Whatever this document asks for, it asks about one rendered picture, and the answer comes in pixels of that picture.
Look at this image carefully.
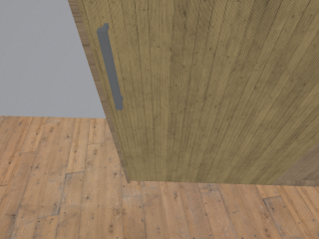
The handle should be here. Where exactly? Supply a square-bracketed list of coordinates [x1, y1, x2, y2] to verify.
[97, 23, 124, 111]

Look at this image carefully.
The wardrobe door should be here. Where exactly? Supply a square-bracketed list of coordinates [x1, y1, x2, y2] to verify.
[278, 141, 319, 181]
[77, 0, 319, 185]

